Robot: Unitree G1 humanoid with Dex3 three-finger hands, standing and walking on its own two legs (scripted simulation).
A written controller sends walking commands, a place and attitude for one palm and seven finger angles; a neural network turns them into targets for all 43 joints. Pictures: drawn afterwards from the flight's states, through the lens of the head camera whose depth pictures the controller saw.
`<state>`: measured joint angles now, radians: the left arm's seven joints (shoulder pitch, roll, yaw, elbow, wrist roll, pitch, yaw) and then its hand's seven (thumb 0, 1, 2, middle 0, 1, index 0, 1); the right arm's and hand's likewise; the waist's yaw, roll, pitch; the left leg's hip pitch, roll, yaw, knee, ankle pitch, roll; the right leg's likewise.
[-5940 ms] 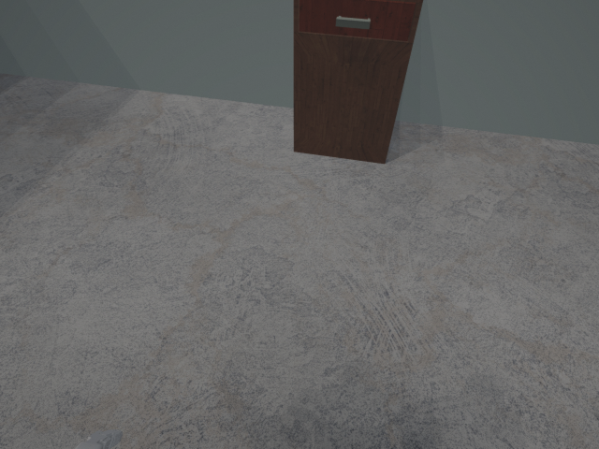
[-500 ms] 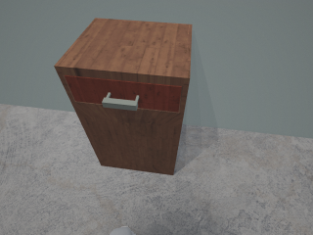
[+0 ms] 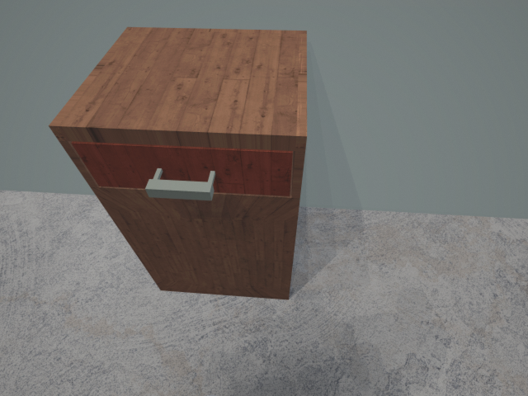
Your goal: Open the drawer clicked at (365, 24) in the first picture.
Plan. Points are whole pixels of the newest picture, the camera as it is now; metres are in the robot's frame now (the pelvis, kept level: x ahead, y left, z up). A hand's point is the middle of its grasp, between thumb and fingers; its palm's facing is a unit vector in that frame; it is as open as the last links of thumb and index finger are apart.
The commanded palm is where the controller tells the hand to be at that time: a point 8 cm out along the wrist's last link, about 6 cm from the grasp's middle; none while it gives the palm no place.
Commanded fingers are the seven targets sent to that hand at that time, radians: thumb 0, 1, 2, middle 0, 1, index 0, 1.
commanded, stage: come to a stop and stand still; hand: left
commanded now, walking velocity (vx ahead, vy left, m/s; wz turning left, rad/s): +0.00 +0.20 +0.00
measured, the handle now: (183, 181) +0.53 +0.22 -0.04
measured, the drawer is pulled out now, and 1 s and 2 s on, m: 0.00 0.00 0.00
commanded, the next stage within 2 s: look again from close up in 0.84 s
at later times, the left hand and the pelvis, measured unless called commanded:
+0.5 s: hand out of the picture -0.01 +0.21 -0.17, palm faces +0.11 -0.97 -0.21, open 7.4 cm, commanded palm none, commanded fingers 0.00 0.90 0.90 -0.20 -0.30 -0.20 -0.30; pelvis -0.03 +0.02 +0.01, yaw +2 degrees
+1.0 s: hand out of the picture -0.03 +0.20 -0.17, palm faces +0.03 -0.98 -0.18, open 7.4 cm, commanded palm none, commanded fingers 0.00 0.90 0.90 -0.20 -0.30 -0.20 -0.30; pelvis -0.02 +0.03 +0.01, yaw +1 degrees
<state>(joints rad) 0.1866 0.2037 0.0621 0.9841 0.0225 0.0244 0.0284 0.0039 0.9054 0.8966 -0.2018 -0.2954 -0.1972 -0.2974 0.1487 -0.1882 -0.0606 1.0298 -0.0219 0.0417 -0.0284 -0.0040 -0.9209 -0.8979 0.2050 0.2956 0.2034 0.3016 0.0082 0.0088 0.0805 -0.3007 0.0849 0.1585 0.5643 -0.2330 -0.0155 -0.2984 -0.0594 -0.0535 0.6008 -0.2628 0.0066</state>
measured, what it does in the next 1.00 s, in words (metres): steps on the spot: left foot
